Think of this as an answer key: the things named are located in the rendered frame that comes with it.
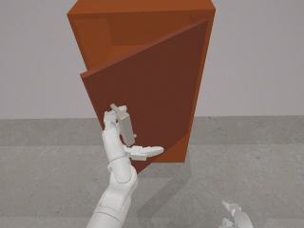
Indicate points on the handle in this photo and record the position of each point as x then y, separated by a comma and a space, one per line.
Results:
125, 125

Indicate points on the robot left forearm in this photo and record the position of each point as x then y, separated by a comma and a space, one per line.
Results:
114, 203

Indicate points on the right robot hand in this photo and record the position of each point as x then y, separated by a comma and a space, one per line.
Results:
241, 220

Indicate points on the cupboard door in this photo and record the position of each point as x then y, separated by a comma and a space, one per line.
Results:
157, 84

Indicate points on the left robot hand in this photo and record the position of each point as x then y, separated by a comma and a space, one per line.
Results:
113, 146

